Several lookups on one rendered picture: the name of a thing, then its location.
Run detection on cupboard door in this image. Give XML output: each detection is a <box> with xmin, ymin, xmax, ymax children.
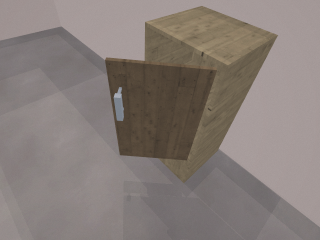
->
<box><xmin>105</xmin><ymin>57</ymin><xmax>217</xmax><ymax>161</ymax></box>

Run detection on handle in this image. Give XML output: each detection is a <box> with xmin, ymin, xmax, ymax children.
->
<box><xmin>113</xmin><ymin>87</ymin><xmax>124</xmax><ymax>121</ymax></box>

